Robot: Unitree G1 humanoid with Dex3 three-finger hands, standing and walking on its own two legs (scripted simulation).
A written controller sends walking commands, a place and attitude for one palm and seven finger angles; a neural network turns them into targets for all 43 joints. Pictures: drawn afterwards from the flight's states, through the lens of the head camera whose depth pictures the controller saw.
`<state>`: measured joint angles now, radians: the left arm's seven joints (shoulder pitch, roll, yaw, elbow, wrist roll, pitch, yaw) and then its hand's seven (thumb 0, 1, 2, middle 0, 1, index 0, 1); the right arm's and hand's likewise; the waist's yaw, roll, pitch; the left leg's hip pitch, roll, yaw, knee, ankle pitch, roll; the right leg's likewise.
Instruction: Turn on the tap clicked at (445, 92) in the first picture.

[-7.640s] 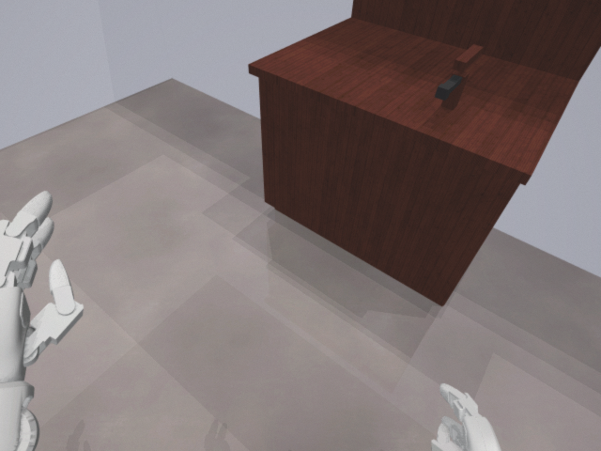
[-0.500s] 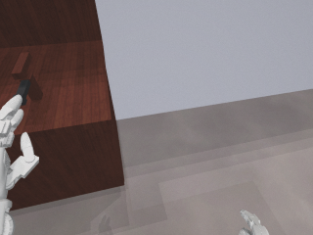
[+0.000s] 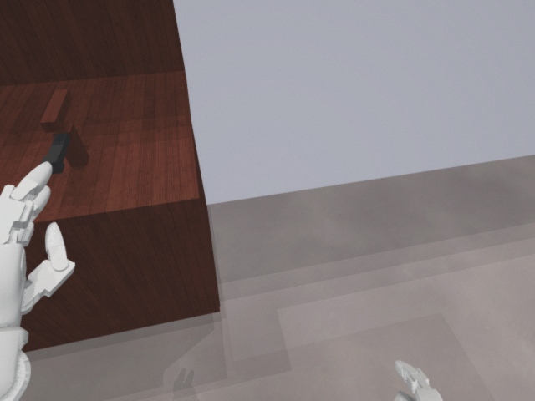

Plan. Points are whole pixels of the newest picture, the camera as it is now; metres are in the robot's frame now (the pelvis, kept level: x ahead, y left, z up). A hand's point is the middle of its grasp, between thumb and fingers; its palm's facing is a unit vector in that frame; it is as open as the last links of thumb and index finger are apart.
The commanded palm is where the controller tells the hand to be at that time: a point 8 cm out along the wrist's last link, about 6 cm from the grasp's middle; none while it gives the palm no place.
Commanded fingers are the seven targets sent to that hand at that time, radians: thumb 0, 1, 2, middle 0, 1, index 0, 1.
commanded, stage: look again from close up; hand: left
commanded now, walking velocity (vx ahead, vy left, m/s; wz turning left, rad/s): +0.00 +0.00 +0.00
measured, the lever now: (53, 164) +0.50 +0.48 +0.05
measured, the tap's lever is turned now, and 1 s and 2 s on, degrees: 0 0 0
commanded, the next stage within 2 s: shuffle to correct the standing spot in 0.26 s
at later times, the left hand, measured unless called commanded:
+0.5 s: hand (32, 224) +0.26 +0.31 +0.18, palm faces +0.41 -0.86 -0.32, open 7.4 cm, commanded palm +0.21 +0.33 +0.18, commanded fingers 0.00 0.90 0.90 -0.20 -0.30 -0.20 -0.30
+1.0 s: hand (55, 196) +0.32 +0.32 +0.16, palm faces +0.35 -0.87 -0.36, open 7.4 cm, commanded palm +0.27 +0.36 +0.18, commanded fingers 0.00 0.90 0.90 -0.20 -0.30 -0.20 -0.30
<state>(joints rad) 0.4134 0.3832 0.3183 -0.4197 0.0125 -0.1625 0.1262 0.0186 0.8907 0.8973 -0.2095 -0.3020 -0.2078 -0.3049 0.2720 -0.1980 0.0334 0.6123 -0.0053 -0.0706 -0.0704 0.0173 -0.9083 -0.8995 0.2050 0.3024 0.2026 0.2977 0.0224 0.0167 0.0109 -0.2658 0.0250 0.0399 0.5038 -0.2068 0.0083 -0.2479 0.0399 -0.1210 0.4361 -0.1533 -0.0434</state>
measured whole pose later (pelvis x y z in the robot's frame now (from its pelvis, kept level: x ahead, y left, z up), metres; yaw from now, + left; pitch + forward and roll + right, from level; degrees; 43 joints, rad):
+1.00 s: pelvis +0.09 +0.09 -0.02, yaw -3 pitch +0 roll -2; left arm 0.43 0.38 0.40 -0.51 -0.05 -0.26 0.11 0.02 0.89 0.90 -0.21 -0.30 -0.21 -0.30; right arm 0.22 -0.23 0.00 0.58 0.01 -0.06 -0.01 0.02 -0.91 -0.90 0.20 0.30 0.20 0.30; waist 0.01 -0.04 0.03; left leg -0.24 -0.09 0.08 0.66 -0.44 0.14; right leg -0.29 -0.03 0.00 0.73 -0.39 0.02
